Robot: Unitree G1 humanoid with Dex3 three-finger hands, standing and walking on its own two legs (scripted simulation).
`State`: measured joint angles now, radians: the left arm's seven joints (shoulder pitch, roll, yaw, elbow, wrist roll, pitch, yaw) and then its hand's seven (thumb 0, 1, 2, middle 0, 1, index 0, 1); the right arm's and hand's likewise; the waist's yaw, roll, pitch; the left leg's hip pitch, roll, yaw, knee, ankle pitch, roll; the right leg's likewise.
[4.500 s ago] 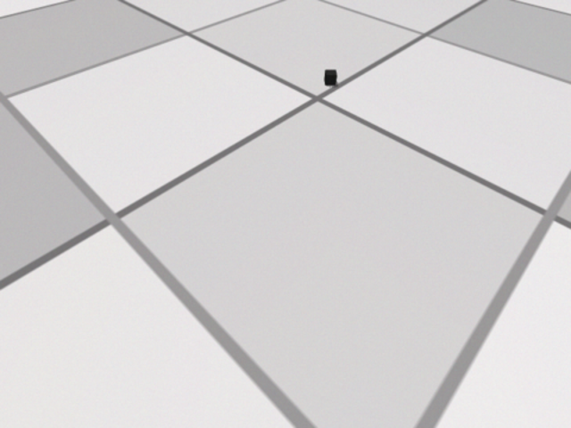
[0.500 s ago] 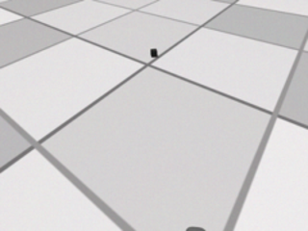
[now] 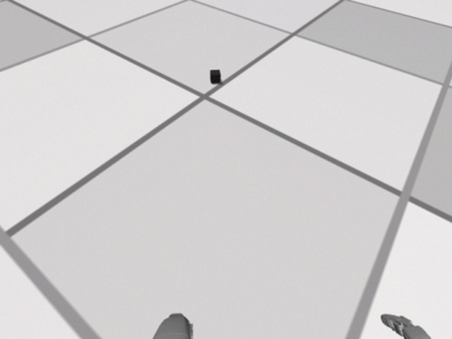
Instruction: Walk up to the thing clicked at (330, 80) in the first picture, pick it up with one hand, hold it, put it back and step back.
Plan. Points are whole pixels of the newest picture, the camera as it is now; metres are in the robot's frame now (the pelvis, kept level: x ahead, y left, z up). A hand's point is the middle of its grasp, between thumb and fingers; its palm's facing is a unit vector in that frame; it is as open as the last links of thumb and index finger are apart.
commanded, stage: walk up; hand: left
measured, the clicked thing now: (215, 76) +2.05 +0.16 -0.72
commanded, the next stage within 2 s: none
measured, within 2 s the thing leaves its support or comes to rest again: neither
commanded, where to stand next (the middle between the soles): +1.63 -0.03 m, yaw -3 degrees
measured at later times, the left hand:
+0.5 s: hand (145, 179) +0.50 +0.25 -0.12, palm faces -0.11 -0.90 -0.41, open 7.4 cm
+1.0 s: hand (146, 153) +0.64 +0.29 -0.16, palm faces -0.03 -0.93 -0.37, open 7.4 cm
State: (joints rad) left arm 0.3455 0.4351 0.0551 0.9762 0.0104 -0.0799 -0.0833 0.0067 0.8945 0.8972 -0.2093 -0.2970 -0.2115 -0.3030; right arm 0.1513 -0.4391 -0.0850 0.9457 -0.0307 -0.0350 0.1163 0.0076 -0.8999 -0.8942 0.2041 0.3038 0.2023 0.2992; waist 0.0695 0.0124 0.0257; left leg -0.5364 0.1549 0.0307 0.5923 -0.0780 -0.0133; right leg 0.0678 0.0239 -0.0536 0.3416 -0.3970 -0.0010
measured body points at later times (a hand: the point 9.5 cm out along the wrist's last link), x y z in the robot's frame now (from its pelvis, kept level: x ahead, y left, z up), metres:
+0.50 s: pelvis +0.33 -0.02 -0.02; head +0.34 -0.04 +0.43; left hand +0.51 +0.30 -0.09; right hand +0.32 -0.35 -0.15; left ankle +0.17 +0.15 -0.71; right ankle +0.45 -0.14 -0.73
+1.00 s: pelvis +0.62 +0.00 -0.01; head +0.65 +0.03 +0.44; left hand +0.64 +0.34 -0.14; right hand +0.73 -0.32 -0.10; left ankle +0.74 +0.10 -0.73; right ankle +0.46 -0.13 -0.71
